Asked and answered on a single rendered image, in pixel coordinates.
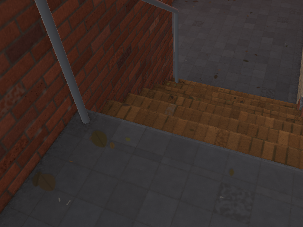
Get stairs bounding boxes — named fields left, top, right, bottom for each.
left=100, top=78, right=303, bottom=169

